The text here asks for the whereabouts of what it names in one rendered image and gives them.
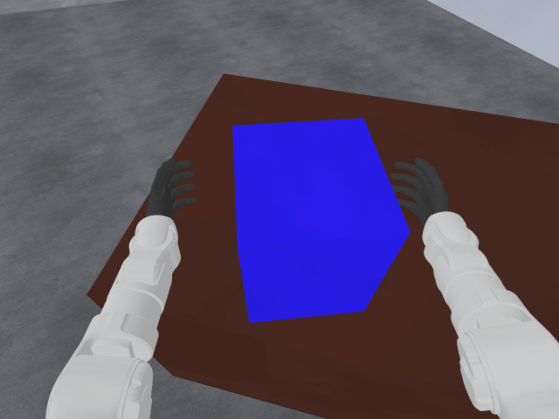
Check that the right robot upper arm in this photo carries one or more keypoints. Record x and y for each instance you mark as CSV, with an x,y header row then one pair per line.
x,y
511,370

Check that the robot left forearm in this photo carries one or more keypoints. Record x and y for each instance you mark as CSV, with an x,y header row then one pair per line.
x,y
126,326

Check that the robot right forearm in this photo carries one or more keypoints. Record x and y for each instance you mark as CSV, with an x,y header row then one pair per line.
x,y
469,285

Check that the carton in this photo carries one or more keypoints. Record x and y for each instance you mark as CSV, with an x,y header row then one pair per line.
x,y
318,223

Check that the robot right hand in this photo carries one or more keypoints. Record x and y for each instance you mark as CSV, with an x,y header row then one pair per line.
x,y
429,193

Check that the left robot upper arm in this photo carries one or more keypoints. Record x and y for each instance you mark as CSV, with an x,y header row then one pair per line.
x,y
104,387

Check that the robot left hand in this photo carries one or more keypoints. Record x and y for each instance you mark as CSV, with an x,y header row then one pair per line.
x,y
161,200

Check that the pedestal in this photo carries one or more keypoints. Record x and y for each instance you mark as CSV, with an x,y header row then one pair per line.
x,y
399,358

